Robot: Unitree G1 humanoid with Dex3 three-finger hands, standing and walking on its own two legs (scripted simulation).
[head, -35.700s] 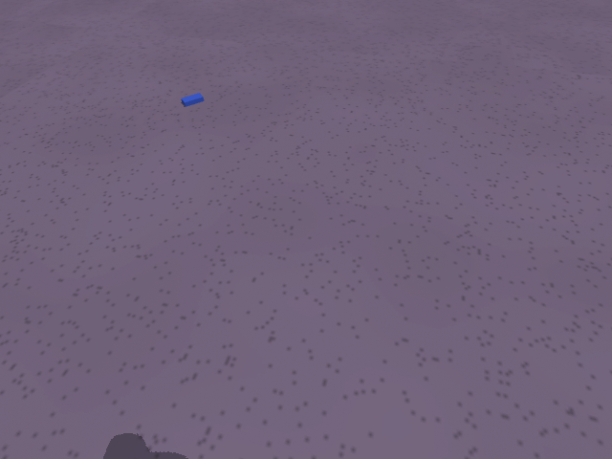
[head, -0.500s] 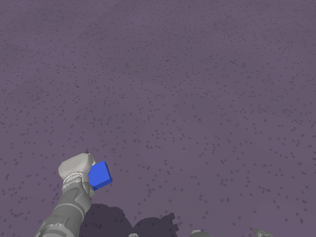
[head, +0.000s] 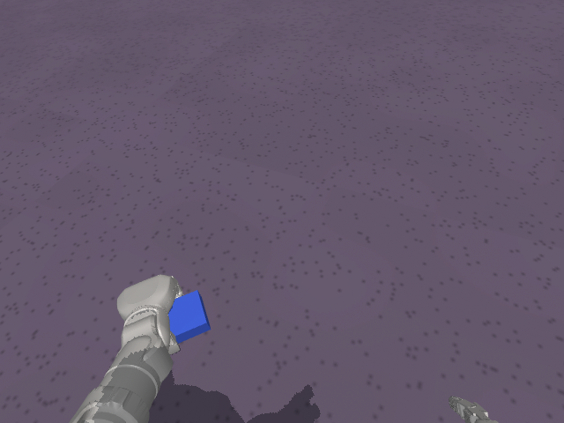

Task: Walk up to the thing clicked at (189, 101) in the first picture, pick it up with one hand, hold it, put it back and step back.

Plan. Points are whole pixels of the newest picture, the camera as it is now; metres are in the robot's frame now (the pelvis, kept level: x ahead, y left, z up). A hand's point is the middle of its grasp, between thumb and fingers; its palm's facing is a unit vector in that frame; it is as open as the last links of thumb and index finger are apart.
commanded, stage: hold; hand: left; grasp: from above
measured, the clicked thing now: (168, 324) +0.33 +0.22 -0.10
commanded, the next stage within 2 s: crouch in 1.66 s
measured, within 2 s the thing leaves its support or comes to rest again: neither
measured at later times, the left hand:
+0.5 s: hand (156, 329) +0.29 +0.22 -0.04, palm faces -0.40 -0.16 -0.90, open 9.4 cm
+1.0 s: hand (150, 331) +0.29 +0.22 -0.02, palm faces -0.41 -0.17 -0.90, open 9.4 cm
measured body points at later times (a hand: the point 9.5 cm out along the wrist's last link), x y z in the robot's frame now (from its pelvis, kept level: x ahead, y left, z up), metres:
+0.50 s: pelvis -0.01 +0.00 +0.01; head +0.00 -0.02 +0.46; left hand +0.31 +0.22 +0.01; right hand +0.12 -0.25 -0.11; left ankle +0.01 +0.13 -0.72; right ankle -0.01 -0.13 -0.72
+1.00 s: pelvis -0.01 +0.00 +0.01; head -0.01 -0.02 +0.46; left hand +0.30 +0.22 +0.03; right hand +0.14 -0.24 -0.10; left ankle +0.01 +0.13 -0.72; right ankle -0.01 -0.13 -0.72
